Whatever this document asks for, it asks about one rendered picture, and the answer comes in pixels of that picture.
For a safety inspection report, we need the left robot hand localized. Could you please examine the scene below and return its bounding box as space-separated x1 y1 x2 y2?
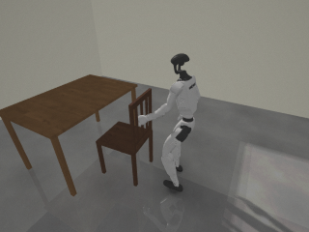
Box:
138 115 148 126

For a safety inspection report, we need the table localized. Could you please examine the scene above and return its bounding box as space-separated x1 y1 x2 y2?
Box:
0 74 138 196

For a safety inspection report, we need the robot right upper arm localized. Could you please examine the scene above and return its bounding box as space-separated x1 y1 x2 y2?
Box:
191 75 201 101

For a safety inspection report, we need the left robot thigh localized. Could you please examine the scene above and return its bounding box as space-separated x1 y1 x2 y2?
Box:
162 127 188 161

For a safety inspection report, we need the chair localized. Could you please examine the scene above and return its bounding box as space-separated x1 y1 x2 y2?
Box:
96 88 154 187

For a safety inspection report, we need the left robot shin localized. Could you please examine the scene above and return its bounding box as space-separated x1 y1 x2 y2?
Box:
161 156 179 187

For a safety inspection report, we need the left robot forearm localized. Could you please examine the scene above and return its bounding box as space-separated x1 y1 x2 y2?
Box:
146 105 168 122

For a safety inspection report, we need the robot left upper arm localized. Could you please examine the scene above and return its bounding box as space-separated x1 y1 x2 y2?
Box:
164 82 184 113

